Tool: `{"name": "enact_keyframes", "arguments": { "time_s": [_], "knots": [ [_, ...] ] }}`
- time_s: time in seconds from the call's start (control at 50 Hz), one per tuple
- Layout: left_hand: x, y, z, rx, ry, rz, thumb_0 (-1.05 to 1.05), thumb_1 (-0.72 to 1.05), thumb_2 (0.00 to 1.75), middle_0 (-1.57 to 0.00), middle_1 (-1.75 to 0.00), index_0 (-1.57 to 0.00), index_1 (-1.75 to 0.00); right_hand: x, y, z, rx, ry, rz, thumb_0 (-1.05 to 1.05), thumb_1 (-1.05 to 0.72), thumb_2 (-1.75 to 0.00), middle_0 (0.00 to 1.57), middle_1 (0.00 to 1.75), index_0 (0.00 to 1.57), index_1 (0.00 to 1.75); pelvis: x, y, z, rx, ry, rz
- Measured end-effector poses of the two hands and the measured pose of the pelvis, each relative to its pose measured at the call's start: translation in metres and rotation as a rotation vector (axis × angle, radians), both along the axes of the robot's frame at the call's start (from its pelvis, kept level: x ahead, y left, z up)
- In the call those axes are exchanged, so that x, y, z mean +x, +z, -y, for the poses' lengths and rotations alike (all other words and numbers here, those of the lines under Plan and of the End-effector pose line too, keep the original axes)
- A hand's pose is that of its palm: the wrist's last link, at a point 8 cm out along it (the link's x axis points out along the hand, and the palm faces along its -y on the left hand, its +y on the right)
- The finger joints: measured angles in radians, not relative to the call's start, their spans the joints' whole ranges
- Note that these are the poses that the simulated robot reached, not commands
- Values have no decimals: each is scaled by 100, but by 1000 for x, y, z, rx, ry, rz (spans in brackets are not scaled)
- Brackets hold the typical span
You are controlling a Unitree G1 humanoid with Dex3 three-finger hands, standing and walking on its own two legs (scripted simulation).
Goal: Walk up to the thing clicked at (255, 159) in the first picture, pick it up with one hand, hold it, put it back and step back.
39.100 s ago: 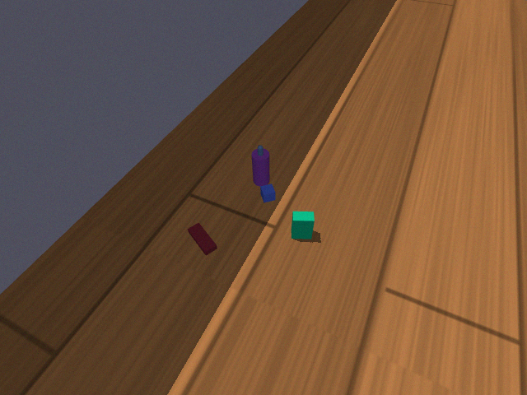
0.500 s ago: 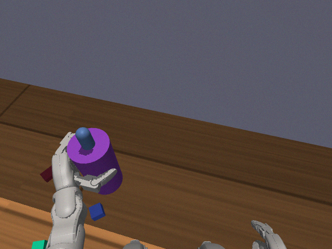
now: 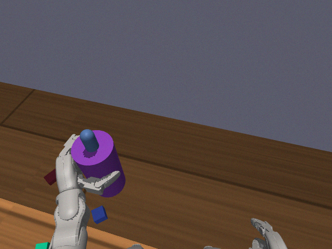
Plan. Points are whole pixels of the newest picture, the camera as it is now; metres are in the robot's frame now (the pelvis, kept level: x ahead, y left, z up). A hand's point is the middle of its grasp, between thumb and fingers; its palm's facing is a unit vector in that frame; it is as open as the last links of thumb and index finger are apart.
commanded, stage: hold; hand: left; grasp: from the side
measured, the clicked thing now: (100, 161) +0.32 +0.17 +0.03
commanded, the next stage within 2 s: crouch in 1.94 s
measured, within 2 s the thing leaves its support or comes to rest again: neither
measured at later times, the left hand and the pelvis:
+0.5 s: hand (94, 162) +0.31 +0.18 +0.04, palm faces +0.28 -0.96 -0.03, open 11.6 cm; pelvis +0.00 +0.00 +0.00, yaw +0 degrees
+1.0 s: hand (95, 160) +0.32 +0.18 +0.04, palm faces +0.28 -0.96 -0.03, open 11.6 cm; pelvis +0.00 +0.00 +0.00, yaw +0 degrees
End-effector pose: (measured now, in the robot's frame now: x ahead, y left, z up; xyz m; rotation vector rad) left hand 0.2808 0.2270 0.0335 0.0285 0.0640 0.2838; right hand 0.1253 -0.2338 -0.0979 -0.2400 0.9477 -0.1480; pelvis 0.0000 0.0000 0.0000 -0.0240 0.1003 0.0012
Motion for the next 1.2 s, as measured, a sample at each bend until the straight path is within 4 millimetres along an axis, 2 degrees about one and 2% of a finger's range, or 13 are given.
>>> {"name": "enact_keyframes", "arguments": {
  "time_s": [0.4, 0.56, 0.74, 1.2],
  "knots": [
    [-3, 3, 1, -2, 4, 13, -2, -53, 98, -60, -94, -64, -96, -10, 0, 4, 3, -4, -12, 1, -93, -90, 20, 30, 20, 30, -5, 2, 3, 3, 0, 10],
    [-2, 9, 0, 2, 1, 23, -2, -53, 98, -60, -95, -64, -96, -8, 1, 4, 7, -6, -9, 1, -93, -90, 20, 30, 20, 30, -3, 4, 3, 5, 1, 13],
    [4, 5, 0, -3, 6, 10, -2, -53, 98, -60, -95, -63, -96, -3, 2, 6, 4, -4, -4, 1, -92, -90, 20, 30, 20, 30, -2, 4, 3, 6, 1, 10],
    [3, 8, -1, -1, 5, 20, -2, -53, 98, -60, -96, -63, -97, -6, 3, 5, 2, -13, -15, 1, -93, -90, 20, 30, 20, 30, 0, 5, 1, 4, 0, 14]
  ]
}}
